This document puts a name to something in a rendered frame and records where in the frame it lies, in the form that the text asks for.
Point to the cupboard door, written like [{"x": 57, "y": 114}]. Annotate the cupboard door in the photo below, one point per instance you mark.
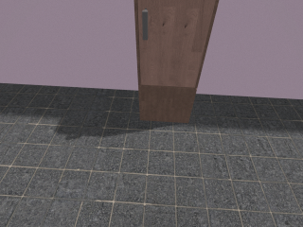
[{"x": 177, "y": 32}]

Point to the handle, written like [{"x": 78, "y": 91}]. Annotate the handle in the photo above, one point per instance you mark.
[{"x": 145, "y": 24}]

